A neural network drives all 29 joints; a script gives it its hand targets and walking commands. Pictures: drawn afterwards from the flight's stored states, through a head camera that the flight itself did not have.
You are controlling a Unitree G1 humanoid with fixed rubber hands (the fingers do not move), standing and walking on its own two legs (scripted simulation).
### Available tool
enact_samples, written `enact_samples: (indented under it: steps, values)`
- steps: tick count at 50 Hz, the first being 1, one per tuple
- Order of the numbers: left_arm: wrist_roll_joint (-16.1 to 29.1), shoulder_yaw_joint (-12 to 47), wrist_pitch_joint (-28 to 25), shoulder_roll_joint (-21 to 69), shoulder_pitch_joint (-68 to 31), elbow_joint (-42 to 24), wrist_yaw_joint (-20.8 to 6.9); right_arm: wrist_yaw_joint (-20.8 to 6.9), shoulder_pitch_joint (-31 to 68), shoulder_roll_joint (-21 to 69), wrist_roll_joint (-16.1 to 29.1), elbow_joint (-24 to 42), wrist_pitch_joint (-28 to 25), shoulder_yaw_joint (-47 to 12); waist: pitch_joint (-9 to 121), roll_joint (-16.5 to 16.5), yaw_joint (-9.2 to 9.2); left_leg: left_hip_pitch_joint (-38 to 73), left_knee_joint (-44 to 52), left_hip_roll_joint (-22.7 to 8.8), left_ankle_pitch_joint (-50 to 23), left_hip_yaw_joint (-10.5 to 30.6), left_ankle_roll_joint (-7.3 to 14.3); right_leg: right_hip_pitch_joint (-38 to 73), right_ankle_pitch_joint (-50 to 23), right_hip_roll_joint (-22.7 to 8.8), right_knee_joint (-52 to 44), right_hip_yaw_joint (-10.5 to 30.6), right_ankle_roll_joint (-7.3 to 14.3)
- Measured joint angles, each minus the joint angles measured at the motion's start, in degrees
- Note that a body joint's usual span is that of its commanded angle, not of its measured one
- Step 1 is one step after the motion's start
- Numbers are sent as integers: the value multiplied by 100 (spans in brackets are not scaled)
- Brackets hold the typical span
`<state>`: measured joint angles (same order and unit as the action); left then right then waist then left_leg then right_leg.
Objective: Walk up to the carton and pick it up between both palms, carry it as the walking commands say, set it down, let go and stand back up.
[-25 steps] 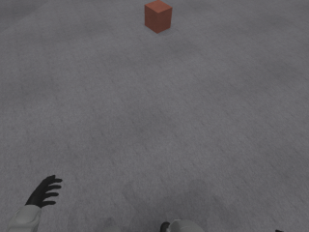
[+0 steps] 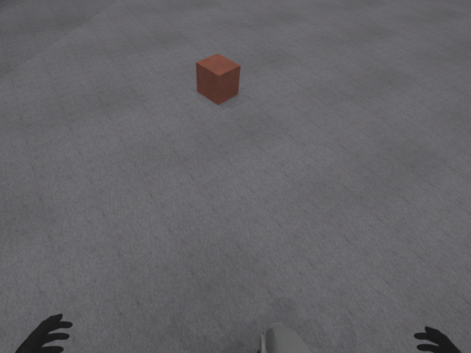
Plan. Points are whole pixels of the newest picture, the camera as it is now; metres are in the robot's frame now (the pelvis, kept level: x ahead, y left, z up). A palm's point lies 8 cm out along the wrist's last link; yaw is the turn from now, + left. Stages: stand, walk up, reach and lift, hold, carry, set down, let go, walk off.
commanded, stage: walk up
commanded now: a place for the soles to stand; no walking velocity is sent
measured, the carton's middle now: (217, 79) +1.97 +0.02 -0.66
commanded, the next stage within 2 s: none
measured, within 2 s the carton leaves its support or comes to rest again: neither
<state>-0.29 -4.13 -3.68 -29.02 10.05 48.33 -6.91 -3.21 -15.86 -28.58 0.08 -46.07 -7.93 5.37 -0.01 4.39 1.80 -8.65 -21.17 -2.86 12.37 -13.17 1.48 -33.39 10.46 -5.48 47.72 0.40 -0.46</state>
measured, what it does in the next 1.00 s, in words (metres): walks ahead: right foot, then left foot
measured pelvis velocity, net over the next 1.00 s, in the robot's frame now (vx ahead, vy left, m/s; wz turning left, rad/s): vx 0.60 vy -0.03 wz -0.05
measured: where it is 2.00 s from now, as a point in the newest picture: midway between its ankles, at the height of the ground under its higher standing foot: (233, 181)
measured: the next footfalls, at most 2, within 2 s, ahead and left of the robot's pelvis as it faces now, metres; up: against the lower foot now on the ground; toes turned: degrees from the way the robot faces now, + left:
right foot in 0.20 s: +0.33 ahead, -0.14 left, +0.00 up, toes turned -4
left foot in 0.64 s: +0.59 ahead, +0.11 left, +0.00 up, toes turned +6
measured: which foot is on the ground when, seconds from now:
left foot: down 0.00-0.20, up 0.22-0.62, down 0.64-1.00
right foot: up 0.00-0.18, down 0.20-0.66, up 0.68-1.00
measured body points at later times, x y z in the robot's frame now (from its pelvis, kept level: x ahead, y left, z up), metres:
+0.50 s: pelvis +0.32 -0.04 +0.00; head +0.34 -0.04 +0.44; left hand +0.39 +0.32 -0.08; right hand +0.44 -0.37 -0.10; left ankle +0.47 +0.13 -0.70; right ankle +0.29 -0.13 -0.74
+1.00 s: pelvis +0.60 -0.03 -0.01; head +0.62 -0.02 +0.44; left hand +0.79 +0.29 -0.08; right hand +0.61 -0.40 -0.08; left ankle +0.55 +0.10 -0.74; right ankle +0.76 -0.18 -0.72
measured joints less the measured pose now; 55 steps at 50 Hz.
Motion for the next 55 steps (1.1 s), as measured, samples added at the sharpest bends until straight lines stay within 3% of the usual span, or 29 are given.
enact_samples:
  steps: [5,9,11,12,14,16,20,25,28,32,34,36,38,44,50,53,55]
  values:
    - [-4,-23,72,54,-606,-104,-135,-31,-463,-150,-29,-174,27,74,-89,-124,258,841,426,12,350,-93,-205,49,-889,-19,-1484,-200,123]
    - [-10,20,89,130,-1031,-265,-113,19,-764,-246,-66,-281,95,96,-126,-309,391,1302,238,-160,932,-80,-448,502,-764,237,-1954,-380,315]
    - [-23,-10,22,89,-1147,-406,-17,57,-836,-207,-75,-297,149,62,-194,-345,371,998,-984,-411,1447,16,-320,710,-787,410,-1875,-391,413]
    - [-14,-39,-15,88,-1137,-482,58,77,-769,-138,-29,-285,181,21,-264,-359,314,577,-2027,-444,1517,327,-196,645,-648,469,-1547,-390,412]
    - [40,-40,-50,141,-965,-569,178,116,-619,-16,39,-202,209,-84,-370,-416,228,-300,-3674,-308,1269,963,-11,785,-218,536,-1327,-393,393]
    - [70,-23,-70,229,-671,-569,259,105,-475,51,46,-137,203,-160,-397,-531,109,-1026,-4251,-303,872,1222,30,1097,-37,599,-1506,-433,385]
    - [40,-25,-166,275,28,-468,312,-19,-229,100,-19,-104,252,-180,-301,-702,-167,-2109,-3762,-512,374,1335,-113,1719,154,719,-1966,-525,419]
    - [12,-136,-226,139,742,-312,294,-195,218,90,-76,-128,339,-96,-214,-742,-431,-2622,-2094,-590,-549,1198,-228,2486,465,778,-2432,-612,337]
    - [17,-167,-213,40,984,-216,292,-251,542,94,-47,-91,358,-39,-184,-699,-525,-2503,-1352,-438,-1055,1099,-152,2901,762,752,-2535,-644,235]
    - [18,-138,-163,-55,1151,-157,336,-251,807,55,-53,80,276,7,-81,-558,-619,-1837,-762,-136,-801,922,143,3108,1501,578,-1932,-600,105]
    - [65,-82,-116,-17,1039,-155,394,-157,885,83,-84,197,203,35,-146,-389,-565,-1885,-1211,-1,-612,820,162,2452,1580,413,-280,-379,247]
    - [53,5,-112,40,896,-179,423,-82,813,145,25,273,186,8,-175,-271,-492,-1712,-1329,40,-330,739,134,1704,1314,456,1134,-68,296]
    - [44,49,-120,69,762,-201,391,-18,629,206,65,269,171,-33,-157,-138,-405,-1373,-1097,79,-234,638,104,1116,1005,347,1570,7,268]
    - [-18,1,-18,135,373,-154,169,8,-4,117,9,118,127,-31,-137,-54,-35,-388,-341,131,-38,457,82,179,377,-92,116,-90,30]
    - [-16,-108,38,123,-218,-138,-12,-19,-528,-89,-17,-54,157,42,-183,-173,245,391,-120,91,433,430,-157,257,-621,-98,-1427,-221,112]
    - [-30,-106,2,90,-456,-220,-4,8,-718,-164,-45,-108,186,38,-154,-282,305,590,-461,-43,926,479,-327,661,-401,90,-1760,-292,234]
    - [-42,-127,-88,46,-581,-340,95,45,-728,-149,-37,-149,215,5,-238,-381,252,228,-1675,-229,1294,627,-183,770,-545,256,-1613,-307,284]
